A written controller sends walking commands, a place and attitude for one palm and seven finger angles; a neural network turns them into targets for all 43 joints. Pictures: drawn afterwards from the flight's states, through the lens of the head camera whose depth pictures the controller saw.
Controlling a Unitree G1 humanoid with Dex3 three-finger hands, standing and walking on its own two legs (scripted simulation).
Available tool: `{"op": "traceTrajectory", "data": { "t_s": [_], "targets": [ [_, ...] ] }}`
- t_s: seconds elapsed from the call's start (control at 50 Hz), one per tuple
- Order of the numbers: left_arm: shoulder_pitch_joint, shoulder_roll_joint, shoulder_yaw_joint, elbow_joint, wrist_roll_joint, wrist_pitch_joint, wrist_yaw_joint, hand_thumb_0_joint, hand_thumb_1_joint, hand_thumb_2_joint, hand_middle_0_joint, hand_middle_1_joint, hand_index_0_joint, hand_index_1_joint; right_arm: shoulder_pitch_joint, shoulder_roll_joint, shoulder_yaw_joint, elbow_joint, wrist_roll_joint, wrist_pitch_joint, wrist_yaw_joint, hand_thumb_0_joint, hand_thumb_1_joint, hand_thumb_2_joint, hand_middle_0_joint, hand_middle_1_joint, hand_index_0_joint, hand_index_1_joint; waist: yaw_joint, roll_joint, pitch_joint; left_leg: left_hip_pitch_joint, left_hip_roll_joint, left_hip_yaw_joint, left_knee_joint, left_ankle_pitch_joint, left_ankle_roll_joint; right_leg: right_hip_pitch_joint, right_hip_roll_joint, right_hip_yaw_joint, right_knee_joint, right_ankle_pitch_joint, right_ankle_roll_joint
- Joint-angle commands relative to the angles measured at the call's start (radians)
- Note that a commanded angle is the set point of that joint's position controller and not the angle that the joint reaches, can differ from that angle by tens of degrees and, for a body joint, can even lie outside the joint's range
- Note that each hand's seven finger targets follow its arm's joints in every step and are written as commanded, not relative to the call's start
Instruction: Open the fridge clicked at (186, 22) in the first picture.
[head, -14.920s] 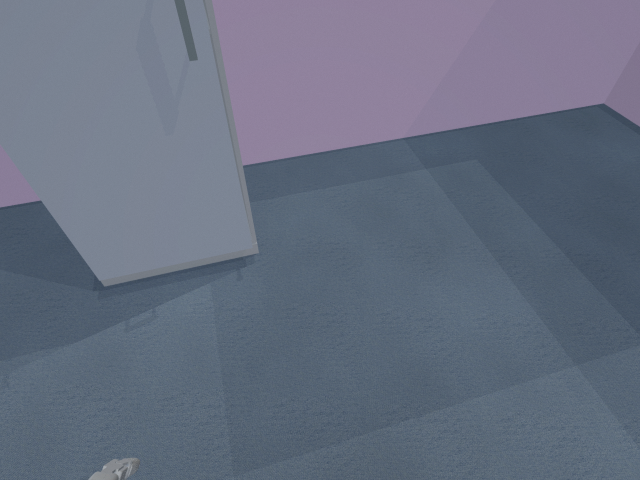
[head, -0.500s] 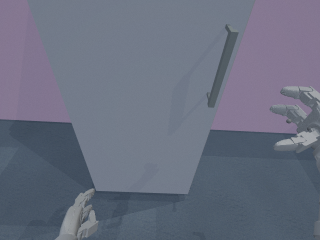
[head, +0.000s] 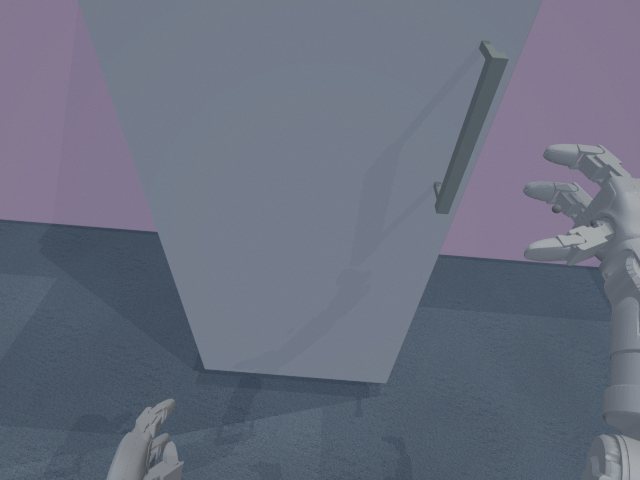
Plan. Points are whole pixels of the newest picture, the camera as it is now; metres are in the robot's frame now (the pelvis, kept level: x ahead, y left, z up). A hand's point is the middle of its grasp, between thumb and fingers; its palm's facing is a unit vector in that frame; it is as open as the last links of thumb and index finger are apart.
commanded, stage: move the hooked fingers beside the handle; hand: right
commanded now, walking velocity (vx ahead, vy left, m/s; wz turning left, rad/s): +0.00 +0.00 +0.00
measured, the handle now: (462, 136) +0.53 -0.16 +0.20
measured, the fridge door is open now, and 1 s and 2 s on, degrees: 0 0 0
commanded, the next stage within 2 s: feel for the door with the fingertips in 1.44 s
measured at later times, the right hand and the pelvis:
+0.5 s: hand (522, 179) +0.44 -0.22 +0.20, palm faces +0.03 +1.00 +0.00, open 14.0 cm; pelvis +0.00 +0.00 +0.00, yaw +0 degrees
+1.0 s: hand (511, 174) +0.47 -0.22 +0.19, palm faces +0.04 +1.00 +0.02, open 14.0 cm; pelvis +0.01 -0.01 +0.00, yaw +2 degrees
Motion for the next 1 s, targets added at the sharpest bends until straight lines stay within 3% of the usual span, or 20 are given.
{"op": "traceTrajectory", "data": {
  "t_s": [0.0,0.06,0.12,0.18,0.22,0.28,0.34,0.42,0.46,0.5,0.54,0.58,0.62,0.64,0.68,0.78,0.84,0.9,0.94,0.98],
  "targets": [
    [-0.093,0.125,0.054,-0.149,0.001,-0.048,0.012,0.0,0.9,0.9,-0.2,-0.3,-0.2,-0.3,-0.449,-0.255,-0.048,-0.182,0.01,-0.068,-0.012,0.0,0.5,-0.3,0.3,1.2,0.3,1.2,-0.002,-0.003,-0.241,0.092,-0.043,0.004,-0.036,0.266,0.041,0.054,0.043,0.012,-0.045,0.244,-0.044],
    [-0.074,0.135,0.058,-0.134,0.001,-0.039,0.016,0.0,0.9,0.9,-0.2,-0.3,-0.2,-0.3,-0.501,-0.265,-0.038,-0.116,0.003,-0.072,-0.019,0.0,0.5,-0.3,0.3,1.2,0.3,1.2,0.01,0.048,-0.22,0.075,-0.046,0.002,-0.05,0.222,0.039,0.035,0.04,0.014,-0.046,0.207,-0.047],
    [-0.06,0.135,0.056,-0.122,0.002,-0.034,0.022,0.0,0.9,0.9,-0.2,-0.3,-0.2,-0.3,-0.609,-0.277,-0.022,-0.076,-0.011,-0.094,-0.026,0.0,0.5,-0.3,0.3,1.2,0.3,1.2,0.028,-0.012,-0.228,0.057,-0.043,-0.006,-0.054,0.201,0.041,0.041,0.044,0.017,-0.047,0.187,-0.047],
    [-0.049,0.132,0.059,-0.122,0.005,-0.035,0.02,0.0,0.9,0.9,-0.2,-0.3,-0.2,-0.3,-0.655,-0.261,-0.004,-0.089,-0.016,-0.136,-0.029,0.0,0.5,-0.3,0.3,1.2,0.3,1.2,0.027,-0.035,-0.297,0.092,-0.043,-0.009,-0.037,0.265,0.045,0.071,0.043,0.015,-0.034,0.247,-0.047],
    [-0.038,0.132,0.058,-0.111,0.005,-0.033,0.019,0.0,0.9,0.9,-0.2,-0.3,-0.2,-0.3,-0.658,-0.255,0.0,-0.028,-0.017,-0.144,-0.03,0.0,0.5,-0.3,0.3,1.2,0.3,1.2,0.029,-0.04,-0.276,0.074,-0.044,-0.004,-0.038,0.256,0.046,0.062,0.044,0.017,-0.037,0.237,-0.044],
    [-0.014,0.147,0.063,-0.095,0.005,-0.023,0.019,0.0,0.9,0.9,-0.2,-0.3,-0.2,-0.3,-0.649,-0.287,-0.029,0.103,-0.021,-0.142,-0.033,0.0,0.5,-0.3,0.3,1.2,0.3,1.2,0.031,0.05,-0.244,0.069,-0.044,-0.006,-0.044,0.236,0.04,0.013,0.04,0.013,-0.042,0.202,-0.049],
    [0.007,0.145,0.066,-0.092,0.009,-0.016,0.013,0.0,0.9,0.9,-0.2,-0.3,-0.2,-0.3,-0.71,-0.291,-0.016,0.13,-0.045,-0.159,-0.04,0.0,0.5,-0.3,0.3,1.2,0.3,1.2,0.033,-0.025,-0.267,0.062,-0.042,-0.008,-0.036,0.245,0.046,0.018,0.042,0.013,-0.037,0.217,-0.045],
    [0.04,0.15,0.071,-0.077,0.012,-0.01,0.011,0.0,0.9,0.9,-0.2,-0.3,-0.2,-0.3,-0.801,-0.271,0.011,0.183,-0.047,-0.205,-0.041,0.0,0.5,-0.3,0.3,1.2,0.3,1.2,0.059,0.001,-0.266,0.043,-0.046,-0.009,-0.034,0.247,0.043,0.017,0.037,0.015,-0.031,0.216,-0.046],
    [0.061,0.157,0.075,-0.068,0.017,-0.009,0.012,0.0,0.9,0.9,-0.2,-0.3,-0.2,-0.3,-0.833,-0.308,-0.011,0.208,-0.049,-0.231,-0.045,0.0,0.5,-0.3,0.3,1.2,0.3,1.2,0.065,0.026,-0.283,0.05,-0.048,-0.009,-0.033,0.239,0.042,0.01,0.034,0.016,-0.026,0.213,-0.048],
    [0.072,0.157,0.075,-0.065,0.018,-0.01,0.009,0.0,0.9,0.9,-0.2,-0.3,-0.2,-0.3,-0.834,-0.321,-0.027,0.234,-0.057,-0.248,-0.046,0.0,0.5,-0.3,0.3,1.2,0.3,1.2,0.055,-0.007,-0.311,0.056,-0.047,-0.013,-0.022,0.261,0.044,0.013,0.036,0.016,-0.023,0.23,-0.046],
    [0.094,0.161,0.075,-0.049,0.02,-0.005,0.008,0.0,0.9,0.9,-0.2,-0.3,-0.2,-0.3,-0.867,-0.332,-0.024,0.299,-0.072,-0.256,-0.045,0.0,0.5,-0.3,0.3,1.2,0.3,1.2,0.067,-0.028,-0.28,0.031,-0.047,-0.012,-0.022,0.248,0.045,-0.009,0.035,0.017,-0.023,0.216,-0.043],
    [0.114,0.169,0.08,-0.044,0.023,-0.001,0.005,0.0,0.9,0.9,-0.2,-0.3,-0.2,-0.3,-0.874,-0.354,-0.037,0.332,-0.079,-0.272,-0.046,0.0,0.5,-0.3,0.3,1.2,0.3,1.2,0.069,0.0,-0.292,0.037,-0.047,-0.013,-0.017,0.253,0.042,-0.026,0.034,0.017,-0.018,0.217,-0.045],
    [0.132,0.166,0.083,-0.038,0.026,-0.001,0.003,0.0,0.9,0.9,-0.2,-0.3,-0.2,-0.3,-0.926,-0.322,-0.007,0.334,-0.085,-0.288,-0.041,0.0,0.5,-0.3,0.3,1.2,0.3,1.2,0.085,-0.03,-0.317,0.022,-0.049,-0.012,-0.011,0.268,0.043,-0.005,0.033,0.017,-0.011,0.237,-0.042],
    [0.135,0.165,0.085,-0.041,0.027,-0.002,0.0,0.0,0.9,0.9,-0.2,-0.3,-0.2,-0.3,-0.903,-0.32,-0.012,0.33,-0.084,-0.296,-0.039,0.0,0.5,-0.3,0.3,1.2,0.3,1.2,0.071,-0.056,-0.332,0.026,-0.051,-0.011,-0.005,0.274,0.047,0.004,0.033,0.018,-0.009,0.251,-0.038],
    [0.137,0.167,0.09,-0.053,0.029,-0.002,-0.007,0.0,0.9,0.9,-0.2,-0.3,-0.2,-0.3,-0.836,-0.329,-0.042,0.299,-0.068,-0.31,-0.036,0.0,0.5,-0.3,0.3,1.2,0.3,1.2,0.05,-0.028,-0.381,0.064,-0.056,-0.01,0.008,0.323,0.048,0.017,0.029,0.016,-0.001,0.306,-0.039],
    [0.14,0.171,0.094,-0.06,0.028,0.013,-0.016,0.0,0.9,0.9,-0.2,-0.3,-0.2,-0.3,-0.779,-0.324,-0.051,0.3,-0.068,-0.279,-0.042,0.0,0.5,-0.3,0.3,1.2,0.3,1.2,0.049,-0.003,-0.319,0.051,-0.059,-0.003,0.005,0.321,0.045,-0.023,0.026,0.007,-0.009,0.298,-0.041],
    [0.133,0.165,0.097,-0.079,0.03,0.015,-0.022,0.0,0.9,0.9,-0.2,-0.3,-0.2,-0.3,-0.779,-0.327,-0.058,0.191,-0.071,-0.276,-0.054,0.0,0.5,-0.3,0.3,1.2,0.3,1.2,0.04,-0.039,-0.371,0.072,-0.06,-0.007,0.011,0.349,0.046,0.007,0.025,0.007,-0.005,0.337,-0.04],
    [0.125,0.165,0.095,-0.082,0.027,0.022,-0.019,0.0,0.9,0.9,-0.2,-0.3,-0.2,-0.3,-0.758,-0.343,-0.075,0.178,-0.062,-0.265,-0.054,0.0,0.5,-0.3,0.3,1.2,0.3,1.2,0.044,-0.001,-0.348,0.083,-0.061,-0.007,0.007,0.359,0.042,-0.007,0.024,0.001,-0.006,0.328,-0.045],
    [0.124,0.164,0.093,-0.076,0.025,0.024,-0.013,0.0,0.9,0.9,-0.2,-0.3,-0.2,-0.3,-0.8,-0.337,-0.054,0.183,-0.071,-0.256,-0.053,0.0,0.5,-0.3,0.3,1.2,0.3,1.2,0.058,-0.023,-0.319,0.056,-0.061,-0.006,0.0,0.328,0.043,-0.008,0.026,0.006,-0.009,0.298,-0.044],
    [0.116,0.161,0.094,-0.08,0.024,0.022,-0.011,0.0,0.9,0.9,-0.2,-0.3,-0.2,-0.3,-0.807,-0.346,-0.061,0.143,-0.07,-0.259,-0.054,0.0,0.5,-0.3,0.3,1.2,0.3,1.2,0.053,-0.068,-0.355,0.066,-0.06,-0.013,0.002,0.351,0.046,0.025,0.027,0.002,0.002,0.328,-0.045]
  ]
}}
